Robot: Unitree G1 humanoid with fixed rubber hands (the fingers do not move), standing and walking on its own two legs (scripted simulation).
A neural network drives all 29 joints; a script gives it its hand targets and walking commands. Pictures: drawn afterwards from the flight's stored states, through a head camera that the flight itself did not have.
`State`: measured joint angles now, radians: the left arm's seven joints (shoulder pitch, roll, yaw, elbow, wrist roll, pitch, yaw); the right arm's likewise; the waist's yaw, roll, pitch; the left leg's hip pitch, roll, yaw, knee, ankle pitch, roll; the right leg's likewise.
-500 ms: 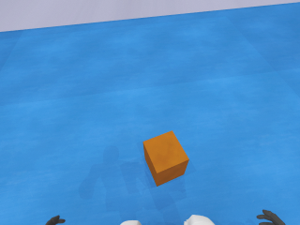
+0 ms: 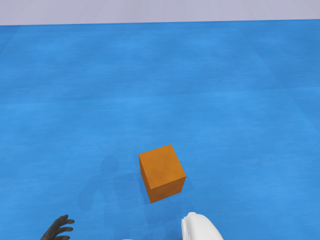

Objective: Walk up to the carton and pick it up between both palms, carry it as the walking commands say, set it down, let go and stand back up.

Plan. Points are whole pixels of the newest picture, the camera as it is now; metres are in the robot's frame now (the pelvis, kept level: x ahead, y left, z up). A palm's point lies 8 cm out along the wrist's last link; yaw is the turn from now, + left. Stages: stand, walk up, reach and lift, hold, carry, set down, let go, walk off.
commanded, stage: walk up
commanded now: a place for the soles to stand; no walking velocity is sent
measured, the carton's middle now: (160, 174) +0.53 -0.03 -0.62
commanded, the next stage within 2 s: none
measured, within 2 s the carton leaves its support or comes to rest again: neither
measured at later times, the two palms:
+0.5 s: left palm out of the picture +0.06 +0.16 -0.09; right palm out of the picture +0.16 -0.48 -0.07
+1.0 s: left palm out of the picture +0.13 +0.09 -0.08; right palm out of the picture +0.23 -0.55 -0.10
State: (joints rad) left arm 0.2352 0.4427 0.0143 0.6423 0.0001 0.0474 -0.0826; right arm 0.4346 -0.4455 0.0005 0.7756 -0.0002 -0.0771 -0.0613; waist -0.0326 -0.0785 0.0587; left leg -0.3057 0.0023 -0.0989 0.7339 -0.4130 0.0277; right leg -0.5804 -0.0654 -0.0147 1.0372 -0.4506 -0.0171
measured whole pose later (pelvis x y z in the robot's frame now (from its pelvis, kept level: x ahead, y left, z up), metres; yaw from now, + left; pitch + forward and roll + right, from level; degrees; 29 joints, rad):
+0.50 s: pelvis +0.06 -0.15 +0.01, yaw +10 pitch -1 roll +2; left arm 0.30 0.44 0.02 0.64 0.00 0.05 -0.07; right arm 0.43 -0.48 0.00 0.81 0.00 -0.06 -0.09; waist 0.11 -0.07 0.11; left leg -0.54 0.02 -0.03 0.91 -0.36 0.02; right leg -0.34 0.00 -0.24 0.65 -0.31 -0.14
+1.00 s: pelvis +0.12 -0.24 +0.00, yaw +14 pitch -3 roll +2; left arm 0.31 0.44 0.02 0.65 0.00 -0.02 -0.01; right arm 0.40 -0.47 0.00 0.79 0.00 -0.02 -0.05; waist 0.02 -0.02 0.10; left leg -0.50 0.02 -0.08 1.04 -0.41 0.04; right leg -0.38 -0.05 -0.06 0.82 -0.39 -0.03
